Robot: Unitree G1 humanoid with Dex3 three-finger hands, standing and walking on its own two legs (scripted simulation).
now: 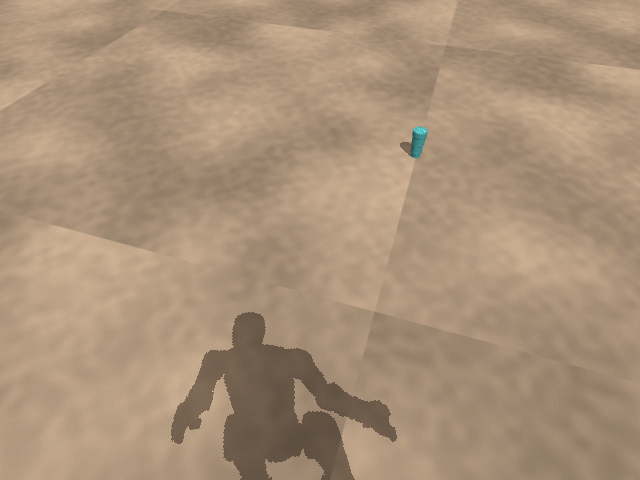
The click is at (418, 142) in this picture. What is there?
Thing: tapered cup
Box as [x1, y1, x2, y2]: [411, 127, 427, 157]
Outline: 423,127 415,127 413,129 411,146 412,157 418,157 421,152 421,148 427,133 427,130
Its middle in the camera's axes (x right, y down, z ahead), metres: +0.50 -0.51 +2.03
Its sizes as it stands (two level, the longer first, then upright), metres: 0.073 0.073 0.152
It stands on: the floor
